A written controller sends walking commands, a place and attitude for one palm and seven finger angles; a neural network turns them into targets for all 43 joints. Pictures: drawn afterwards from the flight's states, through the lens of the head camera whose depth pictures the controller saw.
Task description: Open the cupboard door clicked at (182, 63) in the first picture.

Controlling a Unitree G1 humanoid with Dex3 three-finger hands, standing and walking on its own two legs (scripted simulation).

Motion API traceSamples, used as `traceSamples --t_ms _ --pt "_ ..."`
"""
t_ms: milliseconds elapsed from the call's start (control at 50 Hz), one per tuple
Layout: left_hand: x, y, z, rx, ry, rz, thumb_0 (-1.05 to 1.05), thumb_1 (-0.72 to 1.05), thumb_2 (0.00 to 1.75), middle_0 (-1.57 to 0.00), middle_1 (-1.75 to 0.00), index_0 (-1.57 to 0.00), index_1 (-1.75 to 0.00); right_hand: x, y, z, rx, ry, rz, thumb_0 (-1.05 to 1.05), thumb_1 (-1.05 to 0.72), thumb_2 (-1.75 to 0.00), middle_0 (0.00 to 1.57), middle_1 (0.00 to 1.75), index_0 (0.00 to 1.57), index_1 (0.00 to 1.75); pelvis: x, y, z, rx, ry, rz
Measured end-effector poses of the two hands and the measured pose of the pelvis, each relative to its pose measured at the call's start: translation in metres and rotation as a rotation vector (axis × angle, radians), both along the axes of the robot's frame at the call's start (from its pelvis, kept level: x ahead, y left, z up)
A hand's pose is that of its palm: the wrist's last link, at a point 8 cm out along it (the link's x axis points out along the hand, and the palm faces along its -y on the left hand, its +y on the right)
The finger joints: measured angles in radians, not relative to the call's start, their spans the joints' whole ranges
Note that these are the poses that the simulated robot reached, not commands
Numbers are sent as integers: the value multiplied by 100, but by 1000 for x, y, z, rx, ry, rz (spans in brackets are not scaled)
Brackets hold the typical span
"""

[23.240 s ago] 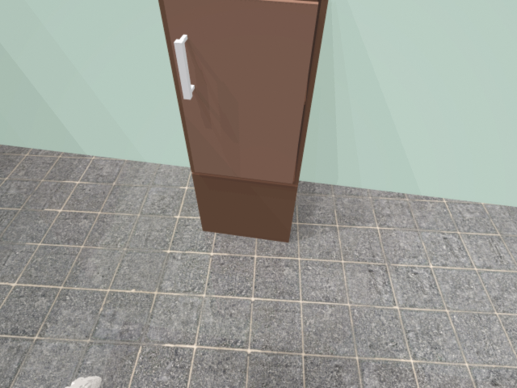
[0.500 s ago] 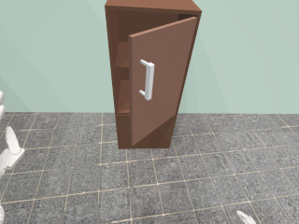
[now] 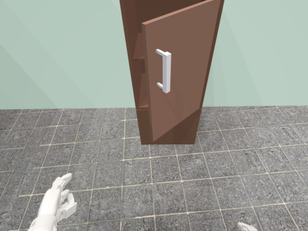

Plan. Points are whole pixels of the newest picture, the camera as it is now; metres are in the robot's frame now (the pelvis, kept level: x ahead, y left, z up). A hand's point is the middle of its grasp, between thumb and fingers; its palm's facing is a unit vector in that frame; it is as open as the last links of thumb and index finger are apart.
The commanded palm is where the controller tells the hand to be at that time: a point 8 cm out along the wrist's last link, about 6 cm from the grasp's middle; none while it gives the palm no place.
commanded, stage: let the arm hang, fingers relaxed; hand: left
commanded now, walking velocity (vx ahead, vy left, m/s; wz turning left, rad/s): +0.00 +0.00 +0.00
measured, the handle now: (162, 71) +0.62 -0.01 +0.10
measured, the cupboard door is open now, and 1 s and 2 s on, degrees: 42 42 42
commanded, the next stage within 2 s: look to check the result in 0.94 s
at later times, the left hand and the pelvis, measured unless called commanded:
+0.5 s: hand out of the picture -0.02 +0.18 -0.14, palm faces +0.02 -0.97 -0.23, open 7.3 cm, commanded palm none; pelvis +0.01 +0.00 +0.03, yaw -1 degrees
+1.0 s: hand out of the picture +0.02 +0.16 -0.14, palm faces +0.02 -0.98 -0.19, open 7.4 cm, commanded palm none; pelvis +0.02 -0.01 +0.03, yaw -1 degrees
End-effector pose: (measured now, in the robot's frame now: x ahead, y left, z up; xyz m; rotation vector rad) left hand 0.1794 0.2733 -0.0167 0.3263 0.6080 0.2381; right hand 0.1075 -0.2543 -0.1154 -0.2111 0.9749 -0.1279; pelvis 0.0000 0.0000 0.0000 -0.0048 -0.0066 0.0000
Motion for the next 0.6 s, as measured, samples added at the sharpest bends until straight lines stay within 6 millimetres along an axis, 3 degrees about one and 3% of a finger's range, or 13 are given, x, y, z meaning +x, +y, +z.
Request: traceSamples --t_ms 40,100,180,300,440,600 --pt "-33 -25 -54 -100 254 -2 0 91 90 -19 -30 -19 -30 -10 2 -2 0 54 -8 0 -90 -90 20 30 20 30 1 -2 3 7 -7 -10" --pt "-94 -66 -99 -233 534 0 1 92 90 -19 -30 -19 -30 -30 6 1 9 143 -36 0 -90 -90 20 30 20 30 3 -6 11 12 -13 -16" --pt "-138 -54 -104 -233 644 113 -4 103 90 -21 -30 -20 -30 -60 15 2 20 287 -45 0 -90 -90 20 30 20 30 6 -11 20 4 -13 -1" --pt "-187 -40 -94 -197 807 163 -2 99 90 -20 -30 -20 -30 -94 21 -4 45 425 -73 0 -92 -90 20 30 20 30 9 -8 28 -1 -18 0" --pt "-205 -41 -88 -186 877 180 0 93 90 -20 -30 -20 -30 -115 36 -9 90 488 -91 0 -91 -90 20 30 20 30 11 -5 31 2 -24 -7" --pt "-185 -59 -93 -222 828 148 0 91 90 -20 -30 -20 -30 -121 51 -12 126 495 -103 0 -90 -90 20 30 20 30 13 -4 31 6 -28 -12"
